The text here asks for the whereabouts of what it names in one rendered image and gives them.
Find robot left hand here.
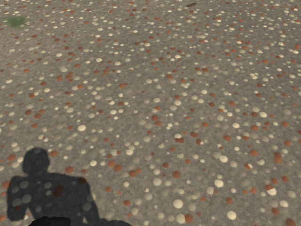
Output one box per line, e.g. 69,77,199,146
28,216,71,226

